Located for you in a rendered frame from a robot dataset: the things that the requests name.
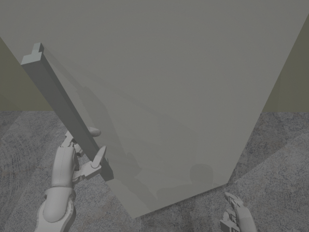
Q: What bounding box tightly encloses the handle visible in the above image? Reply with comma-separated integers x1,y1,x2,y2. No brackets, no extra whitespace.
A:
21,42,114,182

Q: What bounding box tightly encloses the robot left hand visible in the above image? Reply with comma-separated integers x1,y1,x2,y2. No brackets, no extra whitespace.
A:
50,127,106,189

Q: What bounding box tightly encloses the fridge door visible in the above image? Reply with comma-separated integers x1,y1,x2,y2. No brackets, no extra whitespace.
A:
0,0,309,219

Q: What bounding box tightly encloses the robot right hand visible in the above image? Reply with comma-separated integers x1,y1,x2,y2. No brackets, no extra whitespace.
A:
220,192,257,232

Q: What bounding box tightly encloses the robot left forearm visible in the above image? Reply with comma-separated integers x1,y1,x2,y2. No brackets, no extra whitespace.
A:
34,186,76,232

